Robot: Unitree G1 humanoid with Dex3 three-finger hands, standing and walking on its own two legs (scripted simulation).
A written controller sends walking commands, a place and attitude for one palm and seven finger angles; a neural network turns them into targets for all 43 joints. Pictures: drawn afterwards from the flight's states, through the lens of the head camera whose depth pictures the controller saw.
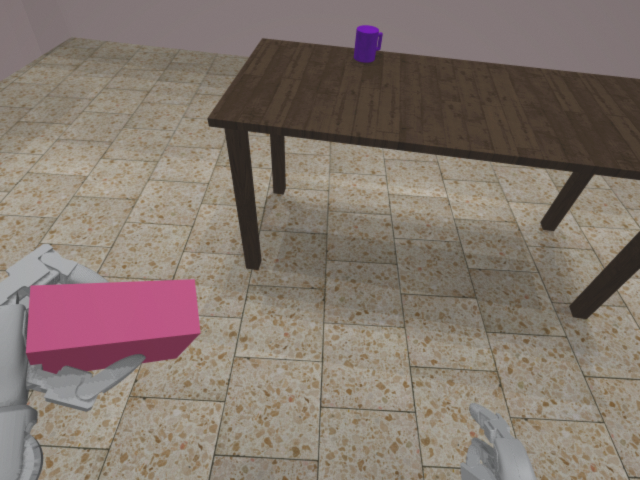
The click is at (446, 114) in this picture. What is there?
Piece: table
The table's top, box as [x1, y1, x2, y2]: [207, 38, 639, 179]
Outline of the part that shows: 207,118 209,126 639,179 639,79 384,51 376,51 375,59 372,62 363,63 356,61 353,58 354,48 262,38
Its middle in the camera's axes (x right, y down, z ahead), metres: +0.43 -0.43 +1.21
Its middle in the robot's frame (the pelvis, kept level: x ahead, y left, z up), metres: +1.21 -0.36 -0.10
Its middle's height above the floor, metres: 0.68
